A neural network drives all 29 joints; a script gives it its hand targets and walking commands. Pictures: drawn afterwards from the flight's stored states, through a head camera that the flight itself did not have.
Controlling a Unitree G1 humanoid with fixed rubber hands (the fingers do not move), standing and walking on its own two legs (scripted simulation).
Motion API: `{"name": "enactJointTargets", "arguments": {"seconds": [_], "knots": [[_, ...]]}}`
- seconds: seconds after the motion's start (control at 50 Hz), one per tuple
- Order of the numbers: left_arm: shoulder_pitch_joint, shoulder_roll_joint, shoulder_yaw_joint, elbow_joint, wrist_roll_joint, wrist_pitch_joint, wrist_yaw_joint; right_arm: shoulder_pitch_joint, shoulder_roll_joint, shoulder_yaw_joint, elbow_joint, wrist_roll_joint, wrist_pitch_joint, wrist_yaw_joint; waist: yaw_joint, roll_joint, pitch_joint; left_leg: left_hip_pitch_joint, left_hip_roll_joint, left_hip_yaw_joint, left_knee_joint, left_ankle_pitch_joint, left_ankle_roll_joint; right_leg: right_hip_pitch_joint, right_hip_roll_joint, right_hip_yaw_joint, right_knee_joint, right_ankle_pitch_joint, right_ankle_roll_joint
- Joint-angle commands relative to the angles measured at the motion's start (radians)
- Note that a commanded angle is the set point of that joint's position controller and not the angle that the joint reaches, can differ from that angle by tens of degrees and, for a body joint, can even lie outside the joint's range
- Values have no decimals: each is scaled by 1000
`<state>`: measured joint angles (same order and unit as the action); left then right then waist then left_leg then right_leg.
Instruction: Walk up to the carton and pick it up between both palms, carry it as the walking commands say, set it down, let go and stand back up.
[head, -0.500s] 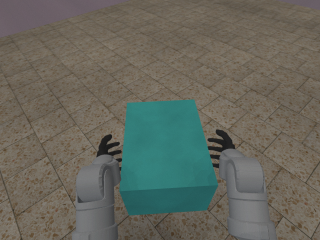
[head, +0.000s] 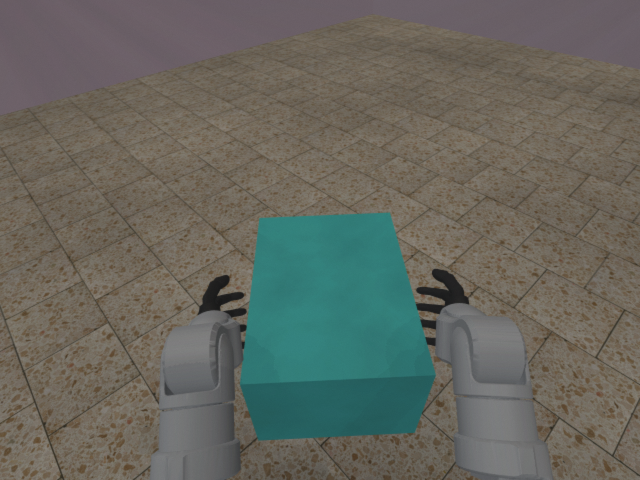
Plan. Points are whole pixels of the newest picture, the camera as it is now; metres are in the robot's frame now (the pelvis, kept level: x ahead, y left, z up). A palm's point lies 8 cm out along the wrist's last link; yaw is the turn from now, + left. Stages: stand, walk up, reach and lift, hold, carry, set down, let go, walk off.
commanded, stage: carry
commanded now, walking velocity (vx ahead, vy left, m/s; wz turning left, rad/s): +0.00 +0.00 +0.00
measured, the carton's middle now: (330, 315) +0.36 +0.00 +0.00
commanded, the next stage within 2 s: hold in 1.88 s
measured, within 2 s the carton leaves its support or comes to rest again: neither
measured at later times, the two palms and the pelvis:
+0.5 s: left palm (249, 331) +0.28 +0.10 +0.10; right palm (495, 339) +0.26 -0.19 +0.08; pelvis -0.02 -0.03 +0.00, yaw +0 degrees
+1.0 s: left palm (231, 322) +0.29 +0.12 +0.09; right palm (468, 320) +0.29 -0.16 +0.09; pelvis +0.01 -0.02 +0.00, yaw +0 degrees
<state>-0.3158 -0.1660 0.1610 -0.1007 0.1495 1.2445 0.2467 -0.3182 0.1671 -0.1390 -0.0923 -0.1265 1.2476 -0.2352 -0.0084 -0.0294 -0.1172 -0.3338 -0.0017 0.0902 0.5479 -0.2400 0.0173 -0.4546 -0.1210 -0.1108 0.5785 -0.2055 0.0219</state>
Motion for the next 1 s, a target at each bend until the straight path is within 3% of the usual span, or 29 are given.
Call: {"name": "enactJointTargets", "arguments": {"seconds": [0.0,0.08,0.16,0.22,0.46,0.98], "knots": [[-590,-1075,-677,-54,-494,-14,-465,-520,1046,600,-64,429,-26,432,5,168,-185,-84,181,-185,-264,-298,40,153,24,-11,45,-20,3],[-569,-1064,-666,-28,-511,-11,-478,-512,1038,605,-78,410,-34,416,11,105,-182,-108,153,-163,-227,-304,28,168,24,10,-32,-43,-2],[-553,-1050,-649,-9,-503,-13,-483,-523,1040,622,-98,414,-40,404,6,7,-185,-86,107,-129,-156,-241,8,124,-22,96,-162,-195,-11],[-532,-1045,-639,-11,-482,-17,-478,-519,1042,636,-102,425,-39,404,5,-18,-215,-68,93,-114,-127,-190,4,131,-41,123,-201,-231,-16],[-483,-1031,-626,-72,-411,-31,-453,-505,1033,675,-116,472,-22,427,1,-29,-251,-62,82,-92,-92,-111,6,161,-80,159,-241,-237,-44],[-467,-1032,-660,-106,-429,-39,-456,-456,1011,659,-129,438,-42,415,3,21,-257,-10,122,-117,-112,-8,26,180,-46,104,-118,7,-39]]}}
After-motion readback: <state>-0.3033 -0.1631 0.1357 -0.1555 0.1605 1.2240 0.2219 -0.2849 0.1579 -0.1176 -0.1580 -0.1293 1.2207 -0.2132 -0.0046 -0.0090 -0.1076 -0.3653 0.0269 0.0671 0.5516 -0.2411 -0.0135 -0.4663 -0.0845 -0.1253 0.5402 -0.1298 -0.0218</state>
